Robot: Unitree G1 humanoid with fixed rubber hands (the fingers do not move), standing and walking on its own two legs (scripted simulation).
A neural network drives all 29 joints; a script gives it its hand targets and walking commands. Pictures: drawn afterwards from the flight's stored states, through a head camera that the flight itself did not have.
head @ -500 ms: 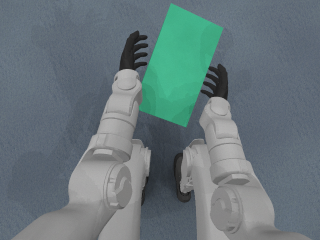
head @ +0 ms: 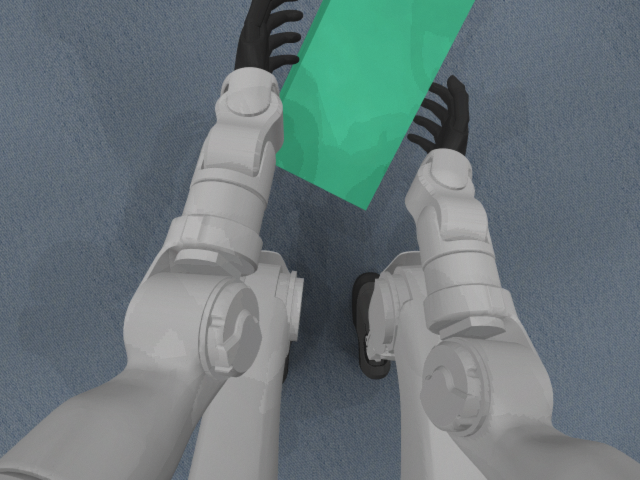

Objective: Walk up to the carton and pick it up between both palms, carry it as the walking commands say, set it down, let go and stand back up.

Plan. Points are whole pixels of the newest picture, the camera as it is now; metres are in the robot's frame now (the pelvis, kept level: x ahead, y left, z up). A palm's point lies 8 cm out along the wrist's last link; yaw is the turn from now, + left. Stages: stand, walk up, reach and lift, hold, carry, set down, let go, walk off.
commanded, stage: set down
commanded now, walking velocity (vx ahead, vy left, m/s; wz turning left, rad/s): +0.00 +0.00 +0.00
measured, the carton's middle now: (344, 88) +0.56 +0.00 -0.24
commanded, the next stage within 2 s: none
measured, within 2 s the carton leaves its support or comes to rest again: rests again in 1.26 s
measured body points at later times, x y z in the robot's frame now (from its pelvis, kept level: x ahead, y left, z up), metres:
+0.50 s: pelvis +0.01 +0.00 -0.04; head +0.36 +0.01 +0.23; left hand +0.55 +0.11 -0.19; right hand +0.52 -0.12 -0.21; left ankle +0.11 +0.11 -0.42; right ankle +0.14 -0.09 -0.42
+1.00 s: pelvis +0.01 +0.01 -0.07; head +0.36 +0.03 +0.20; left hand +0.56 +0.10 -0.23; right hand +0.53 -0.14 -0.24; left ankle +0.11 +0.11 -0.42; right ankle +0.14 -0.09 -0.42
